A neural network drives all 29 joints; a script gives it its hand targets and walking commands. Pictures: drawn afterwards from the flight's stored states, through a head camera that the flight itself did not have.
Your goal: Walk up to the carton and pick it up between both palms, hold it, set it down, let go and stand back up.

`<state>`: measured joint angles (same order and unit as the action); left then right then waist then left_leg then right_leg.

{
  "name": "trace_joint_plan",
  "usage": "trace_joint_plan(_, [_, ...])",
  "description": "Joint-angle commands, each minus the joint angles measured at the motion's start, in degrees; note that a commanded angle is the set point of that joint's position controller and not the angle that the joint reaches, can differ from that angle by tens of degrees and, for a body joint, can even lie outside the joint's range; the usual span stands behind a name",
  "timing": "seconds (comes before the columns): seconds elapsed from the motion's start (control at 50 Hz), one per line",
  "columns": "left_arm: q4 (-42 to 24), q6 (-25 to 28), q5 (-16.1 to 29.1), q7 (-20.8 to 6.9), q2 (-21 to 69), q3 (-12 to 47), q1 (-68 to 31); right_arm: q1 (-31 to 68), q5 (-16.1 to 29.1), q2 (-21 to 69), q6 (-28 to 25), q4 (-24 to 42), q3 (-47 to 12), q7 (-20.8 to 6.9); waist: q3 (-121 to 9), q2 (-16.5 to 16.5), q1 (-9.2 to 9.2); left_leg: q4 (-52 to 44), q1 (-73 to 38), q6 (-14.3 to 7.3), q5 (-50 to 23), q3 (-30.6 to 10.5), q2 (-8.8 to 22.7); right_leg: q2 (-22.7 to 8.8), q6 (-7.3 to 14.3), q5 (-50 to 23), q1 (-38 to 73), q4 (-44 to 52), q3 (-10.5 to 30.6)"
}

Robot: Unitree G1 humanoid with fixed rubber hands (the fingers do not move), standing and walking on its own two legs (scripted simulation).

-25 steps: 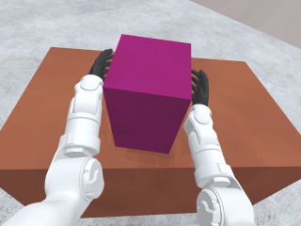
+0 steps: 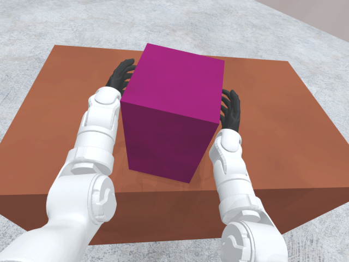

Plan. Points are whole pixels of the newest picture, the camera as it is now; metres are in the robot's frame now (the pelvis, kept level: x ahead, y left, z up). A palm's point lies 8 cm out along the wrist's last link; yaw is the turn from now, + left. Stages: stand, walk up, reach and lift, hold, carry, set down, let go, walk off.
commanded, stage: set down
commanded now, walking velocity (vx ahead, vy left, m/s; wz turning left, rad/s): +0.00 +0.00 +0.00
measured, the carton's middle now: (170, 121) +0.43 -0.04 +0.07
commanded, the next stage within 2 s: none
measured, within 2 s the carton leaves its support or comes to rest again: neither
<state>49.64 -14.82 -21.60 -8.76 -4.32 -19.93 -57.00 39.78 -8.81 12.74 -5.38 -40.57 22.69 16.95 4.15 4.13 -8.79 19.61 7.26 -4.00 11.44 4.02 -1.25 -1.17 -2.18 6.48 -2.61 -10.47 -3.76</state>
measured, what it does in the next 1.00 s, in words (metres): stands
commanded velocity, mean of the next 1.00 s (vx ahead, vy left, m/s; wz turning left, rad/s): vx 0.00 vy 0.00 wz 0.00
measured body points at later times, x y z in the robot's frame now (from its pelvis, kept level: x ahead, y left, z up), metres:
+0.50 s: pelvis +0.01 +0.00 +0.00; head +0.06 +0.04 +0.45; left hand +0.49 +0.09 +0.12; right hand +0.39 -0.17 +0.09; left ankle -0.01 +0.06 -0.75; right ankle -0.01 -0.14 -0.75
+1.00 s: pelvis +0.00 -0.01 +0.00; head +0.05 +0.03 +0.44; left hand +0.48 +0.09 +0.11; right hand +0.39 -0.16 +0.08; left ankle -0.01 +0.06 -0.75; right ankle -0.01 -0.14 -0.75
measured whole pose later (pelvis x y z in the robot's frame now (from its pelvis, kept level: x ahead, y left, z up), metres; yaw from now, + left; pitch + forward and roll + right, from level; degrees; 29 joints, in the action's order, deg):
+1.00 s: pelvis +0.00 -0.01 +0.00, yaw -1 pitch +7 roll -2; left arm 65.8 -4.0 -23.4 -7.6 -6.9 -24.9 -61.8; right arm 44.7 -23.6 17.4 -11.4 -48.7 38.8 15.4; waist -0.5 3.4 -7.0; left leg 20.5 17.0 -3.5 10.3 4.6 -0.3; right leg -0.8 -1.1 5.6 -12.7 -12.0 -5.6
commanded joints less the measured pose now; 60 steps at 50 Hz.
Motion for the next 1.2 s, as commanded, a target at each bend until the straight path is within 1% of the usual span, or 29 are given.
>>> trace_joint_plan(0.0, [0.5, 4.0, 2.1, -8.0, 27.4, 8.6, -26.4, 37.4, -3.0, 22.7, -2.8, 7.6, -19.1, -7.5, -31.8, -5.7, 1.0, -1.0, -9.4, 5.1, -19.6, 0.6, 1.4, 2.6, 0.4, -20.6, 9.8, -3.7, -3.2])
trace_joint_plan(0.04, [1.7, 4.4, 1.7, -8.2, 26.8, 7.7, -26.9, 36.6, -3.8, 23.0, -2.6, 6.4, -17.9, -7.4, -30.5, -5.8, 0.65, -1.5, -9.0, 5.0, -18.5, 0.9, 1.5, 2.5, 0.3, -19.9, 9.5, -3.5, -3.0])
trace_joint_plan(0.1, [2.2, 5.3, 1.4, -8.4, 26.5, 7.5, -28.1, 35.9, -4.6, 23.6, -2.6, 5.0, -16.6, -7.2, -30.3, -7.0, 0.39, -1.5, -8.9, 5.3, -18.7, 1.0, 1.7, 2.4, 0.4, -19.7, 8.7, -3.5, -3.0])
trace_joint_plan(0.22, [1.9, 7.5, 2.4, -7.7, 28.7, 10.3, -30.5, 36.3, -6.5, 24.8, -4.9, 2.4, -14.7, -7.1, -35.6, -10.3, -0.9, 1.7, -13.3, 7.6, -27.6, 0.6, 2.5, 3.2, 1.2, -20.4, 4.3, -3.7, -3.8])
trace_joint_plan(0.28, [2.7, 8.1, 2.8, -7.4, 29.8, 11.3, -29.7, 36.3, -7.2, 25.2, -6.1, 1.1, -14.1, -6.8, -37.0, -10.7, -1.47, 3.1, -14.2, 8.3, -31.3, 0.1, 2.8, 3.6, 1.6, -21.2, 2.9, -3.7, -3.9])
trace_joint_plan(0.34, [3.2, 8.3, 2.9, -7.3, 30.2, 11.6, -28.4, 36.2, -7.2, 25.4, -7.0, 0.4, -14.5, -6.5, -37.9, -10.9, -1.27, 3.9, -13.4, 8.6, -34.0, -0.2, 2.8, 3.8, 1.7, -23.4, 3.3, -4.1, -3.9])
trace_joint_plan(0.38, [4.2, 8.3, 2.5, -7.3, 30.2, 11.2, -27.2, 35.8, -7.3, 25.7, -7.5, -0.3, -14.8, -6.4, -37.9, -10.3, -1.09, 4.0, -12.3, 8.3, -34.8, -0.3, 2.8, 3.8, 1.6, -25.1, 4.1, -4.4, -3.7])
trace_joint_plan(0.44, [5.4, 8.5, 1.7, -7.5, 29.8, 10.0, -25.7, 35.6, -7.4, 26.0, -8.0, -0.4, -15.2, -6.3, -37.5, -9.1, -0.39, 3.5, -9.0, 7.4, -32.9, -0.1, 2.3, 3.6, 1.5, -27.4, 6.6, -4.9, -3.2])
trace_joint_plan(0.48, [6.0, 8.7, 1.0, -7.6, 29.2, 8.8, -24.5, 35.0, -7.4, 26.5, -8.2, -0.1, -15.9, -6.3, -36.9, -8.2, 0.33, 2.6, -6.2, 6.5, -30.2, 0.1, 1.9, 3.1, 1.1, -29.6, 9.5, -5.5, -2.8])
trace_joint_plan(0.54, [6.5, 9.4, 0.5, -7.6, 28.6, 7.6, -24.4, 35.3, -7.7, 27.0, -8.7, 0.9, -16.4, -6.3, -36.7, -6.9, 1.06, 1.1, -2.6, 5.3, -25.6, 0.3, 1.6, 2.5, 0.4, -30.9, 12.2, -6.2, -2.3])
trace_joint_plan(0.62, [7.3, 11.0, 0.0, -7.4, 28.6, 7.1, -26.1, 35.9, -8.7, 27.9, -9.7, 0.7, -16.0, -6.6, -37.1, -6.8, 1.67, 0.5, -1.3, 4.9, -22.7, 0.5, 1.7, 2.1, 0.3, -29.4, 12.2, -6.3, -2.0])
trace_joint_plan(0.68, [8.4, 12.5, -0.4, -7.1, 28.6, 6.6, -28.0, 36.0, -10.0, 28.7, -10.3, -0.5, -14.9, -6.8, -37.7, -7.3, 2.0, -0.1, 0.0, 4.5, -19.0, 0.8, 1.7, 1.6, 0.4, -26.7, 11.3, -6.1, -1.8])
trace_joint_plan(0.7, [11.1, 11.8, 1.1, -6.3, 30.1, 6.9, -31.1, 42.2, -11.3, 26.6, -9.2, -1.2, -10.1, -7.5, -37.4, -8.9, 2.54, -1.8, -0.5, 4.7, -16.2, 0.6, 2.4, 1.4, 0.7, -19.4, 7.3, -5.9, -2.4])
trace_joint_plan(0.72, [11.1, 12.0, 1.3, -5.9, 29.7, 6.9, -31.8, 42.1, -12.1, 26.7, -8.7, -1.9, -8.7, -7.7, -36.7, -8.3, 1.73, -1.6, -2.8, 4.8, -15.4, 0.6, 2.7, 1.8, 0.9, -16.2, 5.0, -5.3, -3.0])
trace_joint_plan(0.76, [11.7, 12.5, 1.2, -5.5, 29.5, 6.5, -32.5, 42.0, -13.7, 26.3, -8.6, -2.9, -6.5, -7.8, -36.1, -9.1, 1.75, -1.2, -3.9, 5.2, -13.9, 0.5, 3.1, 2.0, 1.3, -13.0, 2.1, -4.5, -3.4])
trace_joint_plan(0.78, [12.1, 12.8, 0.9, -5.3, 29.7, 6.1, -32.7, 41.9, -14.6, 26.7, -8.6, -3.3, -5.4, -7.7, -36.8, -9.3, 1.59, -1.0, -4.4, 5.5, -14.0, 0.7, 3.1, 2.0, 1.5, -13.4, 1.5, -4.3, -3.4])
trace_joint_plan(0.86, [14.4, 13.8, -0.1, -5.4, 30.6, 4.8, -31.9, 41.4, -16.7, 28.6, -8.7, -5.3, -2.9, -7.9, -40.7, -9.2, 0.6, 0.4, -4.7, 5.8, -16.6, 0.5, 2.6, 2.3, 1.4, -16.9, 1.8, -5.1, -3.2])
trace_joint_plan(0.94, [17.0, 13.2, -2.2, -6.0, 29.3, 1.7, -29.5, 38.7, -18.1, 28.4, -7.9, -7.7, -0.6, -8.0, -35.9, -8.4, 0.2, 0.6, -4.3, 6.0, -17.6, 0.6, 2.3, 2.7, 0.6, -17.8, 2.8, -4.9, -3.3])
trace_joint_plan(1.0, [17.8, 12.6, -3.6, -6.4, 28.8, -0.1, -27.8, 37.4, -18.4, 27.8, -7.8, -8.6, 0.2, -8.1, -32.5, -8.3, 0.27, 0.8, -4.1, 6.3, -19.7, 0.7, 2.2, 3.1, 0.2, -18.7, 3.2, -4.7, -3.4])
trace_joint_plan(1.06, [17.3, 13.0, -4.3, -6.2, 29.4, -0.7, -27.3, 37.5, -18.6, 27.8, -9.2, -8.9, 0.2, -8.5, -33.5, -9.2, 0.66, 1.9, -5.5, 7.1, -24.7, 0.6, 2.3, 3.7, 0.5, -19.9, 2.5, -4.8, -3.6])
trace_joint_plan(1.12, [16.7, 14.7, -4.6, -5.4, 30.8, -0.3, -27.6, 38.4, -19.1, 28.4, -11.7, -9.1, -0.5, -9.4, -37.9, -10.4, 1.38, 3.5, -7.8, 7.9, -31.3, 0.3, 2.7, 4.2, 1.1, -21.2, 0.9, -5.3, -3.9])
trace_joint_plan(1.14, [16.7, 15.3, -5.0, -5.2, 30.9, -0.4, -27.4, 38.1, -19.6, 28.9, -12.2, -9.3, -0.6, -9.7, -39.2, -10.8, 1.47, 3.8, -8.3, 7.8, -33.0, 0.0, 2.9, 4.3, 1.3, -20.9, 0.7, -5.5, -3.9])
trace_joint_plan(1.18, [16.8, 15.4, -5.6, -4.9, 30.8, -0.4, -26.1, 35.9, -20.0, 28.6, -12.7, -11.3, -0.4, -9.7, -37.5, -10.2, 1.21, 4.2, -10.1, 7.8, -34.2, -0.1, 3.1, 4.7, 1.4, -20.2, -0.4, -4.9, -4.1])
